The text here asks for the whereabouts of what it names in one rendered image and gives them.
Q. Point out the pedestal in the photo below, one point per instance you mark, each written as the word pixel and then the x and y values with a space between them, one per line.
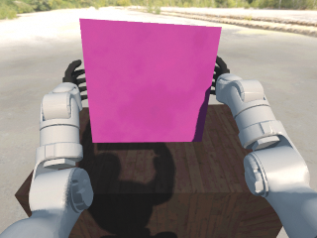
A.
pixel 169 189

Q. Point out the left robot hand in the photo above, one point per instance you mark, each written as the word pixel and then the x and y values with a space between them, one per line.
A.
pixel 71 75

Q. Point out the robot right forearm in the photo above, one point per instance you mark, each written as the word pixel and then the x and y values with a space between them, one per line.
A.
pixel 259 130

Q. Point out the robot right upper arm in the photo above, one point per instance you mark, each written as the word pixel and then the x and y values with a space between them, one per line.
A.
pixel 279 175

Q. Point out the right robot hand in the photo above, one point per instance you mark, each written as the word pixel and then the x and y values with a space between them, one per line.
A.
pixel 221 69

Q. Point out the carton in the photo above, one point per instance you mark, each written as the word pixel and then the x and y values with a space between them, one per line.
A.
pixel 147 82

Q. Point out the robot left forearm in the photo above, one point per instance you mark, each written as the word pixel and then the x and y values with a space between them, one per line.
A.
pixel 59 131

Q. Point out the robot left upper arm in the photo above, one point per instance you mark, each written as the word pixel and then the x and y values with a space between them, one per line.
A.
pixel 57 199

